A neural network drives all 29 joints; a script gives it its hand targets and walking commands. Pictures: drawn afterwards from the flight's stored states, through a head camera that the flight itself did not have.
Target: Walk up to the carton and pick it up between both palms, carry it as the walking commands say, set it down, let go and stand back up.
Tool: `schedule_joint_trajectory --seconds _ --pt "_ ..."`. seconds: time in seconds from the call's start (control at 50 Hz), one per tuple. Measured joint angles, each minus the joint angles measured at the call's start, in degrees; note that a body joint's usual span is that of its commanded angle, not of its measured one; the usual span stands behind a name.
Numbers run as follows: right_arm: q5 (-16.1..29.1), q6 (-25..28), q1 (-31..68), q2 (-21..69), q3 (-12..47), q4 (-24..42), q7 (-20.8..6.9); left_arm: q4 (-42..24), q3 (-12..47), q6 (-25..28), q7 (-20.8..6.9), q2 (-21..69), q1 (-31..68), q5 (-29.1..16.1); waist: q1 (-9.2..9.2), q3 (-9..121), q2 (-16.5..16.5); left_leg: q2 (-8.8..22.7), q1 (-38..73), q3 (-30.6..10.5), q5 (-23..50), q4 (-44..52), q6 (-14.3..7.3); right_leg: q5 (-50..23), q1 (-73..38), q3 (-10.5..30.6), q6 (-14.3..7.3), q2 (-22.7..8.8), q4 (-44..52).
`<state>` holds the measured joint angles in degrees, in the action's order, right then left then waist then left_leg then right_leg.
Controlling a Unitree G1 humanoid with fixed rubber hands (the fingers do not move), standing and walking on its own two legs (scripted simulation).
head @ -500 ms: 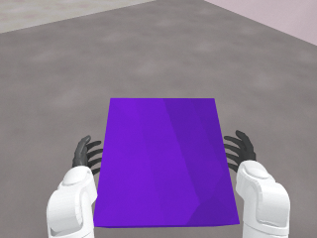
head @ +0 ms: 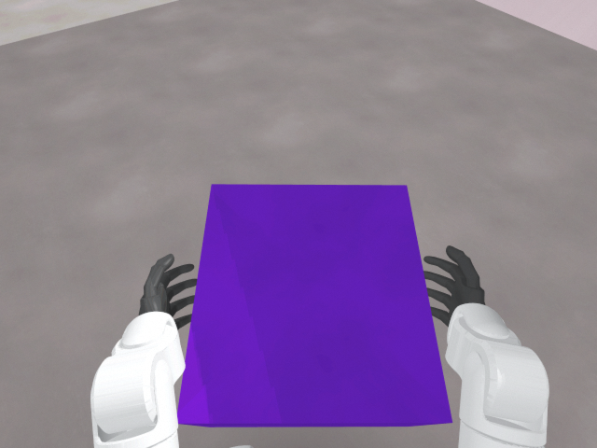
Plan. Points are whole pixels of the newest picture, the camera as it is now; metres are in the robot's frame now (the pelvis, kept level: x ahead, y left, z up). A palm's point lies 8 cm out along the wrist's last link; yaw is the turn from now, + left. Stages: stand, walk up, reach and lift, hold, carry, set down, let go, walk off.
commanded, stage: carry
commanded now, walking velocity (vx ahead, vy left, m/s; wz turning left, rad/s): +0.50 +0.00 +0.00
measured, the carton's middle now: (309, 304) +0.30 +0.00 +0.00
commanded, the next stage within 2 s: none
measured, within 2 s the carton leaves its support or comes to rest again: neither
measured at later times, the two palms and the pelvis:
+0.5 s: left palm (212, 142) +0.55 +0.16 +0.08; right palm (424, 147) +0.54 -0.19 +0.08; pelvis +0.30 +0.00 -0.01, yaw -2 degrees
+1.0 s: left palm (227, 53) +0.85 +0.17 +0.08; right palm (387, 45) +0.86 -0.18 +0.09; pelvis +0.61 +0.00 -0.02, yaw -1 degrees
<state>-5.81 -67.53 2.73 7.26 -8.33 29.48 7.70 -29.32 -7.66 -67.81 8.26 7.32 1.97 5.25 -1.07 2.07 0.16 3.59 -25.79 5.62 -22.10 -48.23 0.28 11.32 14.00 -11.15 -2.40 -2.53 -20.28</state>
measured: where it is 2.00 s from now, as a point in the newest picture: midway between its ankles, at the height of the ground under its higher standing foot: (312, 197)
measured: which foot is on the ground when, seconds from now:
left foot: up 0.00-0.14, down 0.16-0.52, up 0.54-0.94, down 0.96-1.00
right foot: down 0.00-0.18, up 0.20-0.50, down 0.52-0.96, up 0.98-1.00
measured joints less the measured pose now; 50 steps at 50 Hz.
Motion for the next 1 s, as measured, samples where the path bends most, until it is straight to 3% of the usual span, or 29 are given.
schedule_joint_trajectory --seconds 0.1,0.16,0.2,0.24,0.28,0.32,0.48,0.52,0.56,0.62,0.66,0.76,0.9,0.96,1.0 --pt "-0.27 0.91 -0.20 0.02 0.24 1.67 -0.12 -2.17 0.57 0.36 0.48 -0.01 -0.26 -0.33 -0.93 0.00 -0.68 -0.36 -0.32 2.55 9.92 16.86 -0.60 3.04 -6.77 0.09 1.49 0.05 3.41" --pt "-0.33 0.26 0.32 0.03 0.15 2.65 -0.06 -3.54 0.88 -0.39 0.67 -0.04 -0.05 -0.14 -0.89 0.47 -0.27 -0.67 4.02 5.11 15.57 24.67 -1.72 8.65 -9.58 0.54 3.09 -0.06 -0.84" --pt "-0.29 0.63 1.21 0.04 0.51 0.83 -0.15 -2.97 -0.32 -0.97 0.46 -0.09 0.82 0.01 -0.41 0.77 -1.83 -1.57 5.05 6.34 14.11 21.58 -3.27 12.22 -6.35 1.85 3.06 -2.09 -12.46" --pt "-0.08 0.17 1.62 0.05 0.41 -0.57 -0.15 -1.77 -1.08 -1.60 0.27 -0.07 1.28 0.07 0.21 1.02 -1.13 -1.40 7.09 6.40 10.73 22.06 -3.65 13.30 0.84 4.68 2.65 -0.85 -28.28" --pt "-0.01 -0.17 1.19 0.08 0.12 -0.95 -0.09 -0.74 -0.94 -1.87 0.12 -0.08 1.46 0.26 0.85 0.87 -0.14 -1.10 10.09 6.01 10.46 25.19 -2.72 10.94 7.12 5.48 2.29 0.12 -36.52" --pt "0.17 -0.12 0.52 0.07 -0.18 -0.65 0.03 -0.19 -0.45 -1.64 0.04 -0.08 1.44 0.40 1.47 0.35 0.57 -0.89 13.34 5.58 10.27 28.38 -2.35 8.25 10.96 5.16 2.28 0.09 -34.44" --pt "1.00 1.00 -0.27 0.04 0.43 3.10 0.16 -4.02 -0.12 -0.18 -0.06 -0.04 0.33 -0.35 2.30 -2.20 0.84 -0.29 23.87 5.44 3.24 30.86 0.56 -6.29 14.69 2.42 1.93 -0.18 -7.72" --pt "0.94 0.78 -0.63 0.03 0.51 4.00 0.19 -4.49 -0.05 -0.49 -0.10 -0.03 0.53 -0.46 2.38 -1.95 0.71 0.43 24.46 4.77 -1.83 24.93 1.73 -7.99 11.79 1.03 1.29 0.25 -3.47" --pt "0.75 0.62 0.28 -0.03 -0.47 2.91 0.07 -2.41 0.40 0.31 -0.08 -0.02 1.25 -0.16 1.66 -1.85 2.54 2.61 20.06 2.49 -4.58 10.35 1.36 -7.23 11.47 -0.34 -0.82 1.42 -7.44" --pt "0.22 -0.18 1.36 0.00 -0.88 -0.26 0.22 0.95 -0.21 0.11 0.00 0.01 1.87 0.11 1.05 -1.60 2.08 0.19 9.17 -2.40 -3.36 -11.04 -0.05 -2.01 9.22 -0.69 -2.38 1.57 -8.49" --pt "-0.06 -0.26 1.20 -0.01 -0.62 -1.44 0.20 1.76 -0.40 -0.03 0.00 0.03 1.42 0.21 0.59 -1.31 1.34 -0.10 3.98 -2.32 -0.98 -14.01 -0.13 -1.56 6.30 -0.74 -1.93 1.59 -5.68" --pt "-0.20 1.08 0.51 0.02 0.03 -1.14 -0.22 0.57 -0.32 0.83 0.04 -0.02 0.34 0.02 -0.53 -0.94 -0.41 0.46 -2.84 -0.67 2.51 -1.31 -0.19 -0.30 -1.11 -0.37 -1.62 1.60 1.35" --pt "-0.39 1.03 -0.20 0.02 0.17 1.95 0.04 -2.03 0.61 0.38 0.41 -0.02 0.35 -0.29 -0.93 0.42 -0.81 -0.04 -2.67 3.41 14.53 18.57 -0.79 4.78 -11.68 0.44 0.73 1.65 6.38" --pt "-0.34 -0.01 0.60 0.02 0.12 2.53 0.19 -3.18 0.63 -0.65 0.53 -0.05 0.58 -0.09 -0.89 1.05 -0.56 -1.01 2.30 6.60 17.98 25.08 -1.86 10.91 -14.30 1.26 2.39 1.12 1.35" --pt "-0.30 0.43 1.85 0.05 0.44 0.04 0.15 -2.29 -0.71 -1.15 0.40 -0.11 1.46 0.10 -0.07 1.10 -2.24 -2.06 3.17 7.98 15.64 21.60 -3.91 13.69 -9.93 2.58 2.56 -1.30 -12.71"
